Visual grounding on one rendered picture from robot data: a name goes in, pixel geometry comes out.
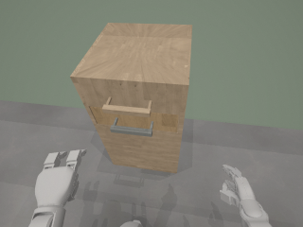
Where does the right robot hand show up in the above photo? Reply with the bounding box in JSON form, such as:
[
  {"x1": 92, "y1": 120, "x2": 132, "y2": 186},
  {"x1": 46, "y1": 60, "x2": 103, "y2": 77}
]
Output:
[{"x1": 220, "y1": 165, "x2": 256, "y2": 208}]

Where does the right robot forearm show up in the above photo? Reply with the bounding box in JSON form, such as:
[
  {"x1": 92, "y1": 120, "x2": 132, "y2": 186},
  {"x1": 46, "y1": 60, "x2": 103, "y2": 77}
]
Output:
[{"x1": 239, "y1": 199, "x2": 272, "y2": 227}]

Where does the left robot forearm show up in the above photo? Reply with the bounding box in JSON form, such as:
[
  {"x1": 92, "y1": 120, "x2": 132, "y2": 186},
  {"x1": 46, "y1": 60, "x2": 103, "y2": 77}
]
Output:
[{"x1": 28, "y1": 205, "x2": 66, "y2": 227}]

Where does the handle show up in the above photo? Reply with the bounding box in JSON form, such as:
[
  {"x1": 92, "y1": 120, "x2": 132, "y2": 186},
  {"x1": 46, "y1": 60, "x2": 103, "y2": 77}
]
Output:
[
  {"x1": 110, "y1": 117, "x2": 153, "y2": 137},
  {"x1": 102, "y1": 104, "x2": 152, "y2": 118}
]

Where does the drawer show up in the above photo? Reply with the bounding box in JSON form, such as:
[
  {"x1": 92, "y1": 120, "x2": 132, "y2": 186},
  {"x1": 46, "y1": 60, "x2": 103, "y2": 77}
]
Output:
[{"x1": 90, "y1": 106, "x2": 179, "y2": 132}]

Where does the cabinet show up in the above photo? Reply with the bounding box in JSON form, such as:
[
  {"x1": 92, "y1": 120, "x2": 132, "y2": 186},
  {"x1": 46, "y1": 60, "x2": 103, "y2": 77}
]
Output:
[{"x1": 70, "y1": 23, "x2": 192, "y2": 174}]

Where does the left robot hand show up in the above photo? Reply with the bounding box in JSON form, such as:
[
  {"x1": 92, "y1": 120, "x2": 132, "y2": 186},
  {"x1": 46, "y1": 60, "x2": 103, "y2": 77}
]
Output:
[{"x1": 35, "y1": 149, "x2": 87, "y2": 208}]

